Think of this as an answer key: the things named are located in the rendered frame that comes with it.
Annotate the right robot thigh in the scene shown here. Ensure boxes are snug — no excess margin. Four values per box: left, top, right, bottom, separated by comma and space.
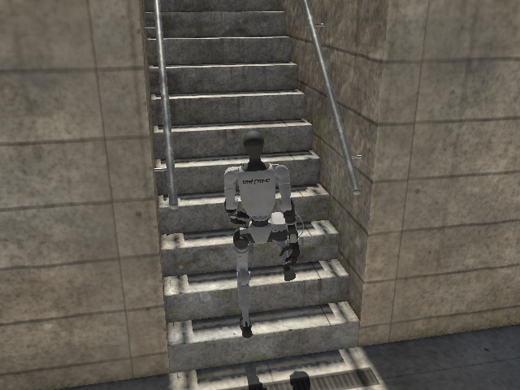
270, 212, 288, 241

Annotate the robot right hand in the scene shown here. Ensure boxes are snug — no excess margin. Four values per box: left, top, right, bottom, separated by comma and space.
280, 241, 300, 267

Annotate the robot thigh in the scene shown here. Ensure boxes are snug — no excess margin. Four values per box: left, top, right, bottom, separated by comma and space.
270, 212, 288, 241
233, 227, 251, 285

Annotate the robot left hand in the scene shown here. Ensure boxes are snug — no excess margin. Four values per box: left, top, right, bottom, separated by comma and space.
230, 211, 249, 225

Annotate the left robot forearm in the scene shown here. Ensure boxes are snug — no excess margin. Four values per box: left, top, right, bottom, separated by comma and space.
224, 199, 238, 219

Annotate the left robot upper arm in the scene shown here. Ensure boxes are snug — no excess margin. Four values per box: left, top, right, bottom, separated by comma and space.
224, 167, 239, 210

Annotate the left robot thigh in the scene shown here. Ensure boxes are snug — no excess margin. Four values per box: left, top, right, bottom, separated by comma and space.
233, 227, 251, 285

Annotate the right robot forearm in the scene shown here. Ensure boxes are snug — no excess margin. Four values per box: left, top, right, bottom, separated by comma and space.
284, 198, 299, 243

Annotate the right robot upper arm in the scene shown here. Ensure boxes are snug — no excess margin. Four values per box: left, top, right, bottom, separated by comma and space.
272, 164, 292, 211

